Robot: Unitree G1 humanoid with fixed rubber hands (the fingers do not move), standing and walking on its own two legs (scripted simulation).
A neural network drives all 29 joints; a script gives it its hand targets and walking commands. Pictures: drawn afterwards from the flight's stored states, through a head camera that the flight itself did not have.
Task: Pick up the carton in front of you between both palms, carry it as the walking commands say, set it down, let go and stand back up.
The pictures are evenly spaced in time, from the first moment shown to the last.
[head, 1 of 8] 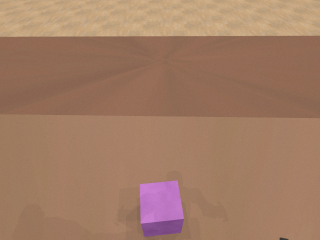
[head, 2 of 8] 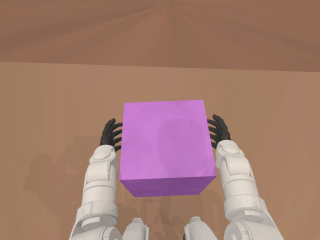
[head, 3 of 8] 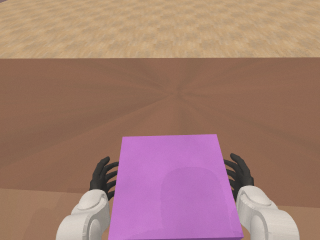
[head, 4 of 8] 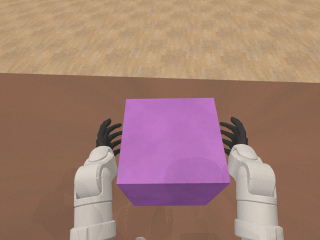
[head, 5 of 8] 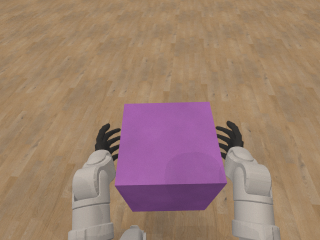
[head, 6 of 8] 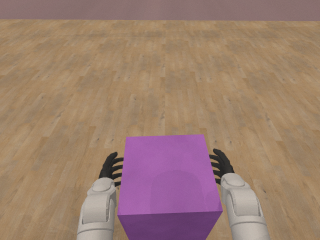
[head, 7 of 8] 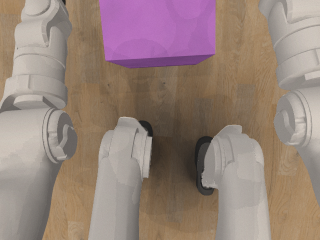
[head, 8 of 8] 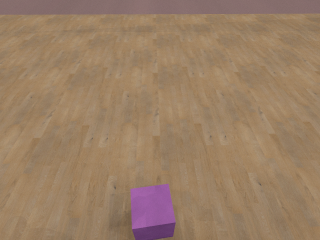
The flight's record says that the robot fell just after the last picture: no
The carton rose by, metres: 0.68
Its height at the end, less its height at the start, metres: -0.51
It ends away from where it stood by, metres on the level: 5.91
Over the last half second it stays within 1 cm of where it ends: yes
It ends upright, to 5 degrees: yes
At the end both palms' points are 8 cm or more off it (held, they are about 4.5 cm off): yes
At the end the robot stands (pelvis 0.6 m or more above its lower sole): yes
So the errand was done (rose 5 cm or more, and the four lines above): yes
